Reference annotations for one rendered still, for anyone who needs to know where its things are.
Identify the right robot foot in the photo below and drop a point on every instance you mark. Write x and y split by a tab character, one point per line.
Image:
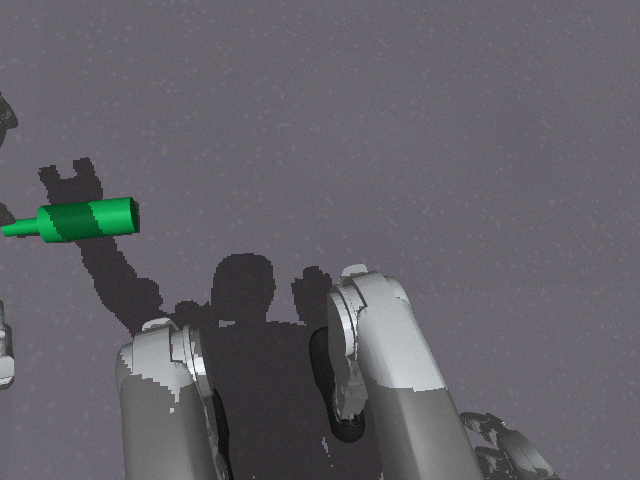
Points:
345	430

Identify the left robot foot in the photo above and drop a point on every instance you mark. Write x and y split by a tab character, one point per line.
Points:
223	435

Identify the left robot hand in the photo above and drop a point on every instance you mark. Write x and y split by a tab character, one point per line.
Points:
8	120

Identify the right robot hand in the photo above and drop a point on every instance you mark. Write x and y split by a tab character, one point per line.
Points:
516	459

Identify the bottle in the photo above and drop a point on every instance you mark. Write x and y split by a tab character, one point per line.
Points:
79	220

